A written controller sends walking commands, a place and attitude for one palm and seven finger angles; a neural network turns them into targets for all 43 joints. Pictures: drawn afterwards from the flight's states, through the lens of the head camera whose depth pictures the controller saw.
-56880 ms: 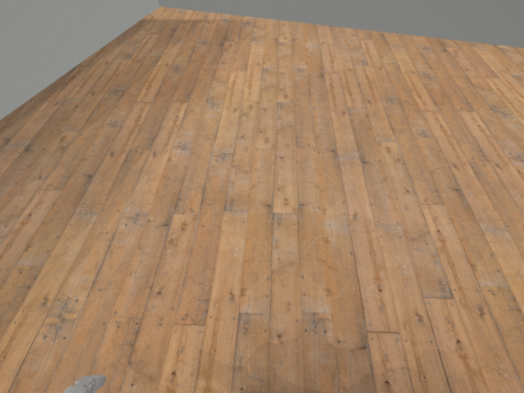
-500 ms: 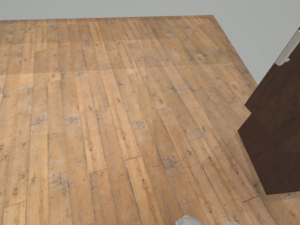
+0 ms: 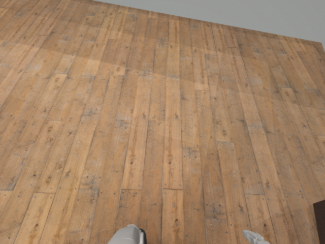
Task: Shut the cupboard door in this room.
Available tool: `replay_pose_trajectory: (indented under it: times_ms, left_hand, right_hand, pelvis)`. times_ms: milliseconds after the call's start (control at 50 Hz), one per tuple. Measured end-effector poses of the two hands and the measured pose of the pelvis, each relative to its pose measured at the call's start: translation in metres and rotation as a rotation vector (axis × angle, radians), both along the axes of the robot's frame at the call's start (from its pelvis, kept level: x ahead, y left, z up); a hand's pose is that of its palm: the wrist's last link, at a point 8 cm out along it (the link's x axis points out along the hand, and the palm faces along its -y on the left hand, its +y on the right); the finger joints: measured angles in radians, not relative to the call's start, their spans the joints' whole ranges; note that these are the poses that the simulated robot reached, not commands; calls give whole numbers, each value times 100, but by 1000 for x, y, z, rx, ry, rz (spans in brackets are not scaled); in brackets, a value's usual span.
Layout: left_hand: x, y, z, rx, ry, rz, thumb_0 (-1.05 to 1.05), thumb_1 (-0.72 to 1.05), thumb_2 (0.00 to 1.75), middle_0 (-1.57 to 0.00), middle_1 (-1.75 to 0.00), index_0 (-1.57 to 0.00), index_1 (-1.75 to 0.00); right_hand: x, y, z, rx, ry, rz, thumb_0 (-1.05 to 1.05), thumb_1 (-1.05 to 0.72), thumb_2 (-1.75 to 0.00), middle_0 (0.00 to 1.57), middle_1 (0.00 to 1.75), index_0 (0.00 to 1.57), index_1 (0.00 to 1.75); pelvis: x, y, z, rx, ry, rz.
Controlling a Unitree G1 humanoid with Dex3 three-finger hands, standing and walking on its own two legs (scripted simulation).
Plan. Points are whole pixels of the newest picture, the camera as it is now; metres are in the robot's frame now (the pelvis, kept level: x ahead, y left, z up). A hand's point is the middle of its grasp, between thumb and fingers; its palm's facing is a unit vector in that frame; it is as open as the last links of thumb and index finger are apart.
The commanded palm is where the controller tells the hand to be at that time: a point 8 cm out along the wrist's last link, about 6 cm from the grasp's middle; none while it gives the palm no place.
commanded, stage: turn to face it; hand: left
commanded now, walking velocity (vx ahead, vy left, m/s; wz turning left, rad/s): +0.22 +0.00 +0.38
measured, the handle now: out of the picture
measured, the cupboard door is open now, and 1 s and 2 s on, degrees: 17 17 17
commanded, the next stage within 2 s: none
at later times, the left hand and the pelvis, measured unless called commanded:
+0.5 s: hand (105, 217) +0.19 +0.17 -0.15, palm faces -0.05 -0.98 -0.21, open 7.3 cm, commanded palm none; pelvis +0.13 +0.00 +0.02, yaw -7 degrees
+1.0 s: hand (128, 150) +0.40 +0.14 -0.13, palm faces -0.42 -0.86 -0.29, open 7.4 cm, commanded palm none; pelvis +0.18 +0.00 +0.01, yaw -26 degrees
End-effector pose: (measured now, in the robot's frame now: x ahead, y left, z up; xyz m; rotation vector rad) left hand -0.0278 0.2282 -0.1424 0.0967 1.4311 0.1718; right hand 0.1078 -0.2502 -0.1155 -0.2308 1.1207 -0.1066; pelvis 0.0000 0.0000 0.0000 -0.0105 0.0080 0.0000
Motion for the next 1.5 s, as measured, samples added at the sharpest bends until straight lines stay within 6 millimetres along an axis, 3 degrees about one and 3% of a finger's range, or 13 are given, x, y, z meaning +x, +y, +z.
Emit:
replay_pose_trajectory:
  times_ms: [60,160,300,380,440,560,640,800,980,1080,1220,1340,1500]
  left_hand:
    - [21,19,-4,26,19,7,1,90,89,-20,-30,-21,-30]
    - [94,35,16,75,-112,0,1,91,89,-19,-30,-20,-30]
    - [176,15,32,76,-209,-57,1,91,89,-19,-30,-20,-30]
    - [198,-5,23,58,-177,-103,0,91,89,-19,-30,-20,-30]
    - [207,-11,24,48,-138,-118,0,92,89,-20,-30,-20,-30]
    - [227,1,24,37,-85,-154,1,92,89,-20,-30,-21,-30]
    - [252,18,12,24,-79,-192,1,91,89,-20,-30,-21,-30]
    - [337,25,28,33,-165,-339,1,91,89,-19,-30,-20,-30]
    - [430,-34,42,53,-323,-566,1,91,89,-19,-30,-20,-30]
    - [439,-61,45,56,-346,-630,0,91,89,-19,-30,-20,-30]
    - [437,-71,35,8,-258,-682,1,90,89,-20,-30,-21,-30]
    - [454,-66,13,-37,-206,-707,1,90,89,-20,-30,-21,-30]
    - [483,-83,28,-42,-196,-805,1,91,89,-19,-30,-20,-30]
  right_hand:
    - [27,10,1,-17,-34,18,0,-91,-90,20,29,20,30]
    - [40,22,6,-15,14,16,0,-91,-90,20,29,20,30]
    - [46,19,-5,32,96,-72,0,-93,-90,20,30,21,30]
    - [54,8,-22,59,128,-140,0,-92,-90,20,30,21,30]
    - [58,5,-16,50,148,-176,0,-92,-90,20,29,20,30]
    - [72,5,3,9,119,-233,0,-91,-90,20,29,20,30]
    - [77,12,7,-29,65,-274,0,-91,-90,20,29,20,30]
    - [50,26,17,-30,103,-368,0,-91,-90,20,29,20,30]
    - [-7,13,-10,29,172,-552,0,-90,-90,20,30,21,30]
    - [-18,-2,-15,24,200,-622,0,-91,-90,20,29,20,30]
    - [5,-7,5,-11,105,-664,0,-91,-90,20,29,20,30]
    - [19,10,12,-56,56,-695,0,-91,-90,20,29,20,30]
    - [-4,40,21,-15,109,-788,0,-90,-90,20,30,21,30]
  pelvis:
    - [16,5,-2,9,-7,15]
    - [45,8,13,11,-4,34]
    - [93,0,18,22,-32,-13]
    - [116,-8,8,23,-27,-71]
    - [126,-7,14,15,-10,-97]
    - [142,3,23,17,15,-160]
    - [153,17,15,-4,19,-209]
    - [168,23,25,-18,1,-323]
    - [178,2,11,-3,0,-446]
    - [180,-2,11,-10,0,-498]
    - [194,2,18,9,9,-568]
    - [214,15,10,0,21,-646]
    - [220,12,25,-22,19,-756]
